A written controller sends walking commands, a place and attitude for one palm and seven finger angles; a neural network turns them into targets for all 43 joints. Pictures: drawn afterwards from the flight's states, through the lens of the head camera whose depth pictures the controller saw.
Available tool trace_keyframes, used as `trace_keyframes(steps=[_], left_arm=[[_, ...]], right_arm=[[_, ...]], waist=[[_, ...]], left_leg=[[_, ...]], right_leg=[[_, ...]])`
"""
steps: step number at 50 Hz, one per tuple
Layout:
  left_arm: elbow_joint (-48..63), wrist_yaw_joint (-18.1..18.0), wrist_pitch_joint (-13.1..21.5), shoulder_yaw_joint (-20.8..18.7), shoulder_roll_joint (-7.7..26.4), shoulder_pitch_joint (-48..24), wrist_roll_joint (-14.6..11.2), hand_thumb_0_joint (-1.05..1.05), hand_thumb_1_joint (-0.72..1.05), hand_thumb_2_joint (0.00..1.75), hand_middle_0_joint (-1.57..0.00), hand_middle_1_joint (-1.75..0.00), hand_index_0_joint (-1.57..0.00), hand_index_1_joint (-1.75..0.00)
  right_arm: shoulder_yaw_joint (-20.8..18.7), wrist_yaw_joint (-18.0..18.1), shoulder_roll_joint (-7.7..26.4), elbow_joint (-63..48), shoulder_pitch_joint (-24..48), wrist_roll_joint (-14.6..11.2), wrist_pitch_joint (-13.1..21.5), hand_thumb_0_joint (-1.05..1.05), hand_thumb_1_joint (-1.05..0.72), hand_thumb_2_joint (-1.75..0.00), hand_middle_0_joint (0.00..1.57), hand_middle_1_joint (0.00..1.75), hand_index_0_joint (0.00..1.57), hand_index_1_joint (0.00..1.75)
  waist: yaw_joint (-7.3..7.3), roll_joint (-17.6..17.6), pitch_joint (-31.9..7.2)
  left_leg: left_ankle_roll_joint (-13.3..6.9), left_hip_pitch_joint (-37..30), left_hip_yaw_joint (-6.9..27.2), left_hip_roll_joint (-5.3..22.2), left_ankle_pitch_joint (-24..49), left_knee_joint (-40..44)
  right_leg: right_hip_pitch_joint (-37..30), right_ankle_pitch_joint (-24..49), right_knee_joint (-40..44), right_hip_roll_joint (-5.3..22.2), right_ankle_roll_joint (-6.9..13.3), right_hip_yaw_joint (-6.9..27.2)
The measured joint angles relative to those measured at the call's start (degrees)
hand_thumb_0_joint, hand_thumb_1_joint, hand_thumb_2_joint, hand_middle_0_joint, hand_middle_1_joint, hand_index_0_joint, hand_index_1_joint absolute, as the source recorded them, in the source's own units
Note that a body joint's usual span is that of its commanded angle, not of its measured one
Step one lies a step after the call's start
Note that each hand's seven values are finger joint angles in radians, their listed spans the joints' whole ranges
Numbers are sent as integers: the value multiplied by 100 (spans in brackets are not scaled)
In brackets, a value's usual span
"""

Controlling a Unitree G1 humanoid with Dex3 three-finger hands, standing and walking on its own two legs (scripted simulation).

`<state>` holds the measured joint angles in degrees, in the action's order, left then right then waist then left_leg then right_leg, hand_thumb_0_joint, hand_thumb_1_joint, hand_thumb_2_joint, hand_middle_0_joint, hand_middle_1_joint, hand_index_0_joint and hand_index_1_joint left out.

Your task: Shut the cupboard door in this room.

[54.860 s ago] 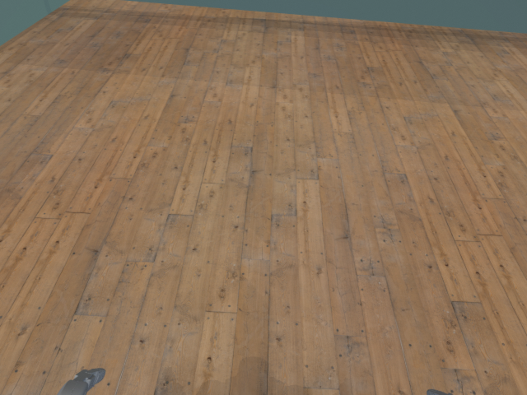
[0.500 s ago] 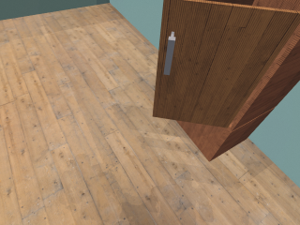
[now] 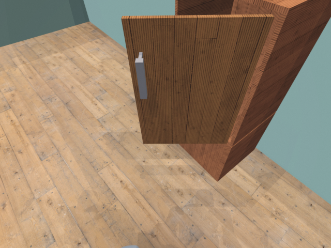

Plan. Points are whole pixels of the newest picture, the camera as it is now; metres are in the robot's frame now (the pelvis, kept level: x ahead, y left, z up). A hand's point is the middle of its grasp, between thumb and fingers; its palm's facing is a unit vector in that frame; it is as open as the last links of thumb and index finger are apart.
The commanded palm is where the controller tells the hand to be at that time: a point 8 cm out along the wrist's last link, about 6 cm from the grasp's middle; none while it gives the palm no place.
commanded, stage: take the last steps up to it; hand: left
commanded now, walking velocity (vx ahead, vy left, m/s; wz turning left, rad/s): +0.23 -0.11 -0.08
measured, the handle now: (142, 76) +0.60 +0.10 +0.08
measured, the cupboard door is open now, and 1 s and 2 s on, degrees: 51 51 51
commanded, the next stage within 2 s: come to a stop and stand still in 0.24 s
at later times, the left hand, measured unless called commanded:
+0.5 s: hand (118, 227) +0.21 +0.16 -0.17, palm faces -0.01 -0.98 -0.20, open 7.3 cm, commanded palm none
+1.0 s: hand (114, 226) +0.22 +0.17 -0.19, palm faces +0.02 -0.98 -0.20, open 7.3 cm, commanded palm none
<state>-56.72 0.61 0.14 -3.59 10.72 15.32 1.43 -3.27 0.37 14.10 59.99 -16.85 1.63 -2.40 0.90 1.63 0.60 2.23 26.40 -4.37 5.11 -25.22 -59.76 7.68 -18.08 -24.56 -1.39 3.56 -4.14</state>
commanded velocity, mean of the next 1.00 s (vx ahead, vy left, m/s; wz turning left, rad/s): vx -0.04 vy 0.02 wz -0.02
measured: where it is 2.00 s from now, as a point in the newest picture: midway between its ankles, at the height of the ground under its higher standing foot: outside the picture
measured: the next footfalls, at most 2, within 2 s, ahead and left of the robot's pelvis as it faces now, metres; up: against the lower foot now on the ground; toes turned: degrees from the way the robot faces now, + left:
left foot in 0.24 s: +0.19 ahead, +0.10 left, +0.00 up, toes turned +7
right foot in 0.56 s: +0.24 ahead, -0.20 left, +0.00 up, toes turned -6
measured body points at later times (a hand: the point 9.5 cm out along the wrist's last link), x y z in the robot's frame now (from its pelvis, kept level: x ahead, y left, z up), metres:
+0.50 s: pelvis +0.14 -0.03 +0.00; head +0.18 -0.03 +0.45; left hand +0.21 +0.21 -0.15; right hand +0.15 -0.26 -0.16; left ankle +0.16 +0.10 -0.74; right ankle +0.17 -0.18 -0.71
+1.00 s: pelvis +0.15 -0.02 -0.01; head +0.18 +0.01 +0.44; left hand +0.22 +0.23 -0.17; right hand +0.22 -0.27 -0.14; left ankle +0.13 +0.07 -0.74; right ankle +0.16 -0.17 -0.71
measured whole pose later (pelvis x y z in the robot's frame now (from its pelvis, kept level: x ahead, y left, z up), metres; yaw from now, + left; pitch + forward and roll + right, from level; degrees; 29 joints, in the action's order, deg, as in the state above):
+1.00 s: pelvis +0.15 -0.02 -0.01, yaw -2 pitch +0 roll -1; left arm -56.6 -1.8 -3.9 -3.7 13.1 9.9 1.2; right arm -1.5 0.9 9.9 55.6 -10.0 1.4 -1.7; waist -0.9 -4.0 3.6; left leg -2.2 13.2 -3.0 -0.2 -18.5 -31.4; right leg 23.7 -24.8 -45.7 2.4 -1.3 1.3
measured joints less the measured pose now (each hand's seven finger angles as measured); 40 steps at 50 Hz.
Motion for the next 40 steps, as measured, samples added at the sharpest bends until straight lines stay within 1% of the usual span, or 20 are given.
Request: trace_keyframes(steps=[3,6,9,11,12,13,14,16,17,19,22,25,27,28,29,31,33,35,37,40], left_arm=[[-155,-31,75,62,-46,142,-11,0,91,90,-20,-30,-20,-30],[-305,-45,116,115,-101,233,-8,0,91,90,-20,-30,-20,-30],[-429,-54,122,136,-137,310,4,0,91,90,-20,-30,-20,-30],[-502,-50,107,138,-142,382,-21,0,91,90,-20,-30,-20,-30],[-528,-51,95,133,-152,442,-45,0,91,90,-20,-30,-20,-30],[-561,-52,64,123,-137,451,-72,0,91,90,-20,-30,-20,-30],[-581,-51,20,123,-110,432,-86,0,91,90,-20,-30,-20,-30],[-580,-44,-65,97,-41,348,-46,0,91,90,-20,-30,-20,-30],[-563,-30,-101,69,-12,265,-21,0,91,90,-20,-30,-20,-30],[-458,6,-146,27,26,43,7,0,91,90,-20,-30,-20,-30],[-205,-6,-164,0,9,-259,-29,0,91,90,-20,-30,-20,-30],[-16,-48,-128,12,7,-454,-38,0,91,90,-20,-30,-20,-30],[71,-69,-83,17,64,-462,-19,0,91,90,-20,-30,-20,-30],[117,-84,-48,21,131,-422,4,0,91,90,-20,-30,-20,-30],[90,-113,-28,19,130,-438,25,0,91,90,-20,-30,-20,-30],[31,-125,-78,87,21,-535,42,0,91,90,-20,-30,-20,-30],[40,-141,-104,131,-86,-610,45,0,91,90,-20,-30,-20,-30],[70,-179,-109,140,-149,-684,37,0,91,90,-20,-30,-20,-30],[117,-211,-102,137,-168,-746,34,0,91,90,-20,-30,-20,-30],[189,-244,-85,108,-130,-799,39,0,91,90,-20,-30,-20,-30]], right_arm=[[-7,-41,-27,-138,181,12,75,1,-91,-90,20,30,19,30],[19,-56,-109,-255,367,4,139,1,-91,-90,20,30,19,30],[75,-53,-229,-308,544,-8,208,1,-91,-90,20,30,19,30],[129,-31,-307,-341,622,-7,295,0,-91,-90,20,30,19,30],[158,-18,-325,-368,636,8,367,0,-91,-90,20,30,19,30],[176,6,-375,-372,668,37,440,0,-91,-90,20,30,19,30],[209,32,-429,-390,688,50,483,0,-91,-90,20,30,19,30],[270,65,-527,-424,641,46,502,0,-91,-90,20,30,20,30],[280,86,-563,-427,580,42,501,0,-91,-90,20,30,20,30],[284,126,-599,-375,445,34,490,0,-91,-90,20,30,20,30],[257,176,-517,-204,305,23,376,0,-92,-90,20,30,20,30],[223,148,-452,-58,254,-6,219,0,-92,-90,20,30,20,30],[170,107,-460,-6,219,-43,121,0,-92,-90,20,30,20,30],[145,83,-485,-14,185,-64,82,0,-92,-90,20,30,20,30],[110,62,-460,-14,211,-88,35,0,-91,-90,20,30,20,30],[16,49,-333,-55,312,-117,-71,0,-91,-90,20,30,20,30],[-38,60,-230,-102,424,-121,-129,0,-91,-90,20,30,20,30],[-45,61,-173,-152,526,-133,-127,0,-91,-90,20,30,19,30],[-34,49,-151,-214,593,-141,-110,0,-91,-90,20,30,19,30],[-6,25,-153,-286,684,-148,-90,0,-91,-90,20,30,19,30]], waist=[[56,-79,64],[61,-134,148],[-17,-215,238],[-45,-285,278],[-57,-292,275],[-50,-357,285],[-50,-428,310],[-43,-530,320],[-27,-538,314],[-19,-485,343],[-46,-300,389],[-36,-131,445],[-42,-159,423],[-46,-274,371],[-49,-271,359],[10,-88,412],[20,-9,461],[13,-28,509],[-11,-99,530],[-85,-248,514]], left_leg=[[68,344,-37,19,451,78],[78,426,-89,40,664,671],[7,228,-166,-5,703,1517],[-63,-83,-252,-111,1021,2197],[-177,-287,-278,-144,1387,2530],[-360,-307,-329,-159,1414,2432],[-449,-341,-400,-159,1249,2273],[-463,-544,-513,-151,979,2267],[-429,-656,-521,-153,947,2374],[-330,-883,-480,-151,1049,2686],[-284,-1143,-391,-96,1182,3084],[-163,-1254,-299,26,1100,3074],[-47,-1259,-307,64,903,2846],[8,-1213,-351,19,765,2663],[18,-1114,-299,3,480,2398],[-45,-839,21,-119,-279,1596],[-59,-551,177,-339,-561,707],[-17,-354,218,-511,-579,128],[43,-300,224,-612,-563,63],[99,-412,230,-644,-483,599]], right_leg=[[-260,76,357,-71,22,13],[-475,16,533,-160,42,10],[-657,-201,474,-220,37,44],[-713,-493,181,-218,9,74],[-629,-707,-204,-226,-2,104],[-370,-856,-895,-177,-14,122],[-17,-1031,-1807,-150,-19,209],[687,-1134,-3342,-100,-39,323],[998,-1010,-3798,-39,-76,313],[1470,-696,-4067,133,-173,282],[1766,-382,-3221,366,-326,295],[1641,21,-1978,474,-418,256],[1419,652,-1198,521,-438,255],[1331,933,-937,588,-423,354],[1355,640,-1023,578,-443,373],[1382,343,-1176,505,-451,302],[1356,396,-1056,495,-466,295],[1316,529,-856,511,-453,302],[1273,646,-653,551,-449,291],[1251,774,-461,624,-482,264]])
